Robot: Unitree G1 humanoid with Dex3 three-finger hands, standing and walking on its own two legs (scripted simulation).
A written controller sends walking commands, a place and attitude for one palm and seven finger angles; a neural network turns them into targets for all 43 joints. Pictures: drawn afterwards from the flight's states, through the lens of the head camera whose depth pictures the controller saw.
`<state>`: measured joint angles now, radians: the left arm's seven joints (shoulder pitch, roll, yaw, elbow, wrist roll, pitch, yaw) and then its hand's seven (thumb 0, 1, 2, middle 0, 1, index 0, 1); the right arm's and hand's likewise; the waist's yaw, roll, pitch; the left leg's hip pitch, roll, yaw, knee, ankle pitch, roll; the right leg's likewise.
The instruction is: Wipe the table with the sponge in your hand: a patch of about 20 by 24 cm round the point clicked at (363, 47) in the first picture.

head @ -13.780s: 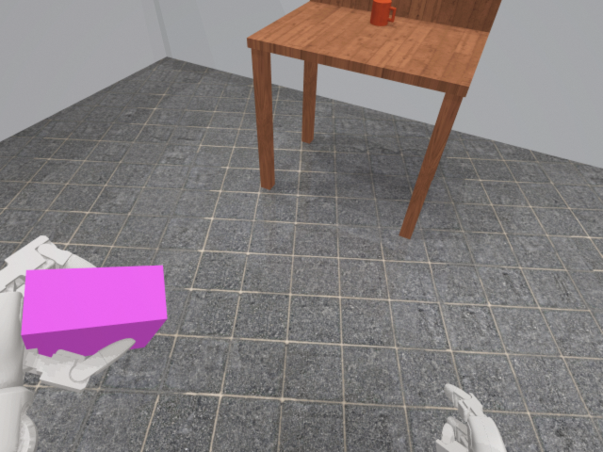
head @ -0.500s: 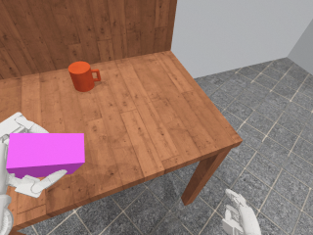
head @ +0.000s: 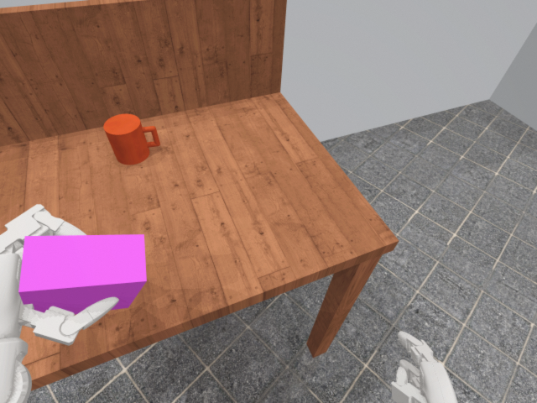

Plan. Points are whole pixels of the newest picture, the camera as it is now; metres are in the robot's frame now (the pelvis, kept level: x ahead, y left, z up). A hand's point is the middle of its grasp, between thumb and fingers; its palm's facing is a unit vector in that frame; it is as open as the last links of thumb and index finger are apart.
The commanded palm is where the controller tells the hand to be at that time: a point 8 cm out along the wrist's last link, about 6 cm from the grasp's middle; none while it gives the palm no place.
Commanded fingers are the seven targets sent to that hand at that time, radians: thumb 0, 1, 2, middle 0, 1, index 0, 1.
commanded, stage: shuffle to correct the standing spot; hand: left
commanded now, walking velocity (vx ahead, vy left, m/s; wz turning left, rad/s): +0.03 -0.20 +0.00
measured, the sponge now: (101, 276) +0.23 +0.22 +0.13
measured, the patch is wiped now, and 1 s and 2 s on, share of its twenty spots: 0.00 0.00 0.00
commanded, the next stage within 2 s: come to a stop and stand still in 0.54 s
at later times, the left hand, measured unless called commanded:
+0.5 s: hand (119, 260) +0.24 +0.19 +0.15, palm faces +0.31 -0.86 -0.41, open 9.7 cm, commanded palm +0.18 +0.23 +0.17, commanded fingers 0.00 0.10 1.30 -1.20 -1.60 -1.20 -1.60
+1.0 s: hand (104, 259) +0.23 +0.20 +0.16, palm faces +0.38 -0.79 -0.48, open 9.7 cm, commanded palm +0.17 +0.22 +0.17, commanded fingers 0.00 0.10 1.30 -1.20 -1.60 -1.20 -1.60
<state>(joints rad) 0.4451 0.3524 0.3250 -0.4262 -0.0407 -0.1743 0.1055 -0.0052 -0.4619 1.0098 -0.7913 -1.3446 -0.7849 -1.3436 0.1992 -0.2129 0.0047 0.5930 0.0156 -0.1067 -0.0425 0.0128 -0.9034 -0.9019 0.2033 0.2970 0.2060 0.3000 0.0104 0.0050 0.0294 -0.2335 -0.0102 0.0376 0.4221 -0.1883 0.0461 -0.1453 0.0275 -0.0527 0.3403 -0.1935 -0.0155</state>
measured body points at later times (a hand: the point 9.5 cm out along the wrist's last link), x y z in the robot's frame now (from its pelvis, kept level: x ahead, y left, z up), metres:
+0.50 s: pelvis +0.01 -0.05 +0.00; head +0.05 -0.04 +0.44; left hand +0.21 +0.24 +0.17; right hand +0.19 -0.27 -0.08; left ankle +0.02 +0.08 -0.74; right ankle -0.01 -0.11 -0.74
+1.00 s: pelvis +0.01 -0.06 +0.00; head +0.03 -0.05 +0.44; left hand +0.20 +0.24 +0.19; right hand +0.19 -0.29 -0.09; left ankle +0.02 +0.08 -0.74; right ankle -0.01 -0.11 -0.74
